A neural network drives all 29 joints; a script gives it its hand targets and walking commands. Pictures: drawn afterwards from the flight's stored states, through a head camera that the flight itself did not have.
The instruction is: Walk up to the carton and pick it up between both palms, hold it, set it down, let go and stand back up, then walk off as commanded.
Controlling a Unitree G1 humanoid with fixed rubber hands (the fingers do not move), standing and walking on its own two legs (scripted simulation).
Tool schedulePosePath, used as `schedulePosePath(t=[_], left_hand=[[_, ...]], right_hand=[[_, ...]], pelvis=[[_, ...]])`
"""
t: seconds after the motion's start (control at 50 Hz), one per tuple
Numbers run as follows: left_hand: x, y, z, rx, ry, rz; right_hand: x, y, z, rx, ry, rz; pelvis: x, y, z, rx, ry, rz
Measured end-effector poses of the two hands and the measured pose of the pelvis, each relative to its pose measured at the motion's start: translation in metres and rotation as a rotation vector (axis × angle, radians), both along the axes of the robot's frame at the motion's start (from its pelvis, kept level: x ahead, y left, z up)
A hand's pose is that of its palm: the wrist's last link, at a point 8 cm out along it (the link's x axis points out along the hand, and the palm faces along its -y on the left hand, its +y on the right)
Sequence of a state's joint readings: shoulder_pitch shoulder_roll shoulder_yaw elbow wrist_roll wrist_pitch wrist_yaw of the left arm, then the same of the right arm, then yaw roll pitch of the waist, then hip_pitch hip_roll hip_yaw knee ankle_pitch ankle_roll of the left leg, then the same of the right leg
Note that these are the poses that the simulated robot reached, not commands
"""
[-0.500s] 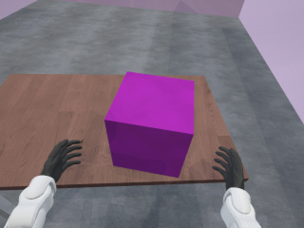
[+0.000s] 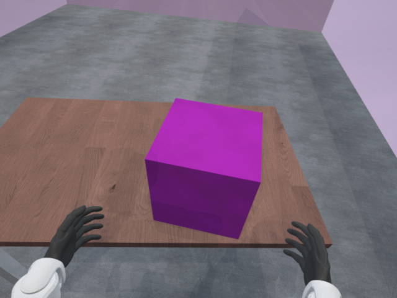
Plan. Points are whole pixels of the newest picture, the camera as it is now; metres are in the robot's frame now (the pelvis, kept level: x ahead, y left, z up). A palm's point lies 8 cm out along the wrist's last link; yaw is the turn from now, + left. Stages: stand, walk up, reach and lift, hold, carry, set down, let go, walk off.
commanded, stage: set down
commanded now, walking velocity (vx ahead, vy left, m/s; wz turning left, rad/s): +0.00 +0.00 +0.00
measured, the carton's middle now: (206, 167) +0.39 +0.00 +0.03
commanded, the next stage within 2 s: let go in 1.92 s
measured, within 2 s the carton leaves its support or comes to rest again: neither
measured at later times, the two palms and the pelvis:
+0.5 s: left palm (72, 263) +0.18 +0.25 -0.01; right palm (309, 269) +0.18 -0.20 +0.00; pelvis +0.02 +0.00 +0.00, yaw +0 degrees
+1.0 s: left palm (77, 262) +0.18 +0.24 -0.01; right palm (309, 289) +0.16 -0.21 -0.03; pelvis +0.01 +0.00 +0.00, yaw +0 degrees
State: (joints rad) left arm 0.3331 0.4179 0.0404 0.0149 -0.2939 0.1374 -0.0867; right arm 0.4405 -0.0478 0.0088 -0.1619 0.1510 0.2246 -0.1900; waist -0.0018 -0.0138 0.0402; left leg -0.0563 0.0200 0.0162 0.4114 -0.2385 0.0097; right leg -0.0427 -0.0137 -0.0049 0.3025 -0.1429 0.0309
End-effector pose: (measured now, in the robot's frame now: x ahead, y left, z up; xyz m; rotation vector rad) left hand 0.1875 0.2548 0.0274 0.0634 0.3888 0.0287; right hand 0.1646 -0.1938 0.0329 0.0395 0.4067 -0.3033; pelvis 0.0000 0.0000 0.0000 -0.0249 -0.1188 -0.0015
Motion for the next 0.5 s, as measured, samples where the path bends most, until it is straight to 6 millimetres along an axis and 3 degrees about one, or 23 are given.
schedulePosePath(t=[0.16, 0.34, 0.5], left_hand=[[0.012, -0.011, -0.01, -0.001, 0.055, -0.001], [0.003, -0.011, -0.03, 0.039, 0.142, 0.023], [-0.009, -0.01, -0.035, 0.06, 0.161, 0.022]], right_hand=[[0.006, 0.0, -0.011, 0.01, 0.058, 0.031], [0.026, -0.002, -0.004, -0.014, -0.022, 0.063], [0.016, -0.006, -0.029, -0.011, 0.041, 0.062]], pelvis=[[0.006, 0.0, 0.0, -0.001, 0.008, 0.0], [0.021, 0.0, 0.0, -0.002, 0.028, -0.001], [0.022, 0.001, 0.0, -0.002, 0.03, -0.001]])
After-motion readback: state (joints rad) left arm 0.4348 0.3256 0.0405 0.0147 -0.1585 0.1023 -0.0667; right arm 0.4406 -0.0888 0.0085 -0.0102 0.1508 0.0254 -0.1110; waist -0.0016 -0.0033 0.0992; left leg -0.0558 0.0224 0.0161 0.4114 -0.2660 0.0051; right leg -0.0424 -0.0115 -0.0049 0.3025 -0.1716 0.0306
